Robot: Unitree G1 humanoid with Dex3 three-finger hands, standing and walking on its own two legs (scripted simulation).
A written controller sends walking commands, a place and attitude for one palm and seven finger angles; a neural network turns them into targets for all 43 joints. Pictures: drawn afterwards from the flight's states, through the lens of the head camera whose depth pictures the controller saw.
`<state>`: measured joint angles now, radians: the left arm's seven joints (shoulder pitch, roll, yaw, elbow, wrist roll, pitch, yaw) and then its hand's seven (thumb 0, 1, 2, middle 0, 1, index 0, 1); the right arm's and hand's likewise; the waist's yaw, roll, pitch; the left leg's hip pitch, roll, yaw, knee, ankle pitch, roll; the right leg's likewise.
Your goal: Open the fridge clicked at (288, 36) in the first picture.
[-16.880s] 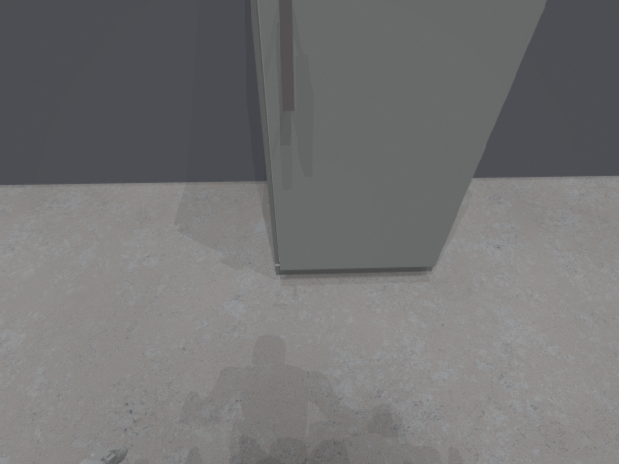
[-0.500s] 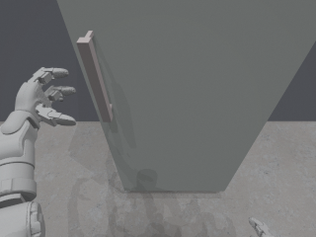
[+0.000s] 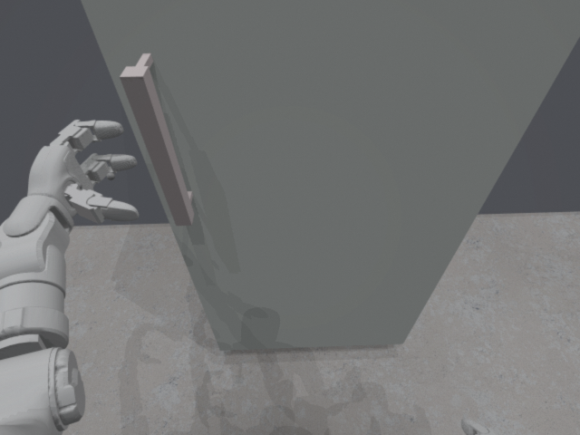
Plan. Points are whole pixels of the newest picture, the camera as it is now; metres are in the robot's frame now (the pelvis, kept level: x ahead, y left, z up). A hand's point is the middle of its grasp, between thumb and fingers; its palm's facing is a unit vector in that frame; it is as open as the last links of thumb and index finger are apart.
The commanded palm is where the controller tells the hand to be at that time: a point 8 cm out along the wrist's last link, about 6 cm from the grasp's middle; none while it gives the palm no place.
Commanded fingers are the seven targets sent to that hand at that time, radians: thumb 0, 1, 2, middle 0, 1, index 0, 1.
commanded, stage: move the hooked fingers beside the handle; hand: left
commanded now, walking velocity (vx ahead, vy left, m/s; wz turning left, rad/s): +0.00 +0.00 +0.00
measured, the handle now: (167, 149) +0.47 +0.19 +0.17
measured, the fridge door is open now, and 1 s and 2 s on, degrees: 0 0 0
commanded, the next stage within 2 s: feel for the door with the fingertips in 0.66 s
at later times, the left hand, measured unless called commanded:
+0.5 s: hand (109, 176) +0.41 +0.25 +0.17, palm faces +0.08 -1.00 +0.01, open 14.0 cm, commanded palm +0.37 +0.30 +0.17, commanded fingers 0.00 -0.50 0.30 -0.30 -1.20 -0.30 -1.20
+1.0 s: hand (125, 175) +0.40 +0.23 +0.17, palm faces +0.03 -1.00 +0.01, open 14.0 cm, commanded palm +0.38 +0.28 +0.17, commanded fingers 0.00 -0.50 0.30 -0.30 -1.20 -0.30 -1.20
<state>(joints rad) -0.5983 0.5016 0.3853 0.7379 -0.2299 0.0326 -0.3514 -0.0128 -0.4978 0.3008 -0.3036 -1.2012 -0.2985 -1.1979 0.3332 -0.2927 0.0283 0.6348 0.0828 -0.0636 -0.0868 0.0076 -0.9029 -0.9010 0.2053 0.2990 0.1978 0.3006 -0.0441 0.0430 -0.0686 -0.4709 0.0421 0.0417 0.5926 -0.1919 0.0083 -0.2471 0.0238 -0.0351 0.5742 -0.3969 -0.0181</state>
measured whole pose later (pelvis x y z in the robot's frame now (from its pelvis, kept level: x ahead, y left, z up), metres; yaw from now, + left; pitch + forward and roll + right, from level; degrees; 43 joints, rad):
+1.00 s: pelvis +0.00 +0.00 +0.00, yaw +0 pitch +4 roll -1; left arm -0.59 0.44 0.34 0.65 -0.24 0.03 -0.31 -0.01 -0.50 0.30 -0.30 -1.20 -0.30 -1.20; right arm 0.30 -0.28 0.03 0.64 0.08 -0.06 -0.09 0.01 -0.90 -0.90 0.21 0.30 0.20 0.30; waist -0.03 0.04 -0.06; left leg -0.47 0.04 0.03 0.60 -0.20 0.01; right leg -0.24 0.02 -0.04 0.58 -0.40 -0.02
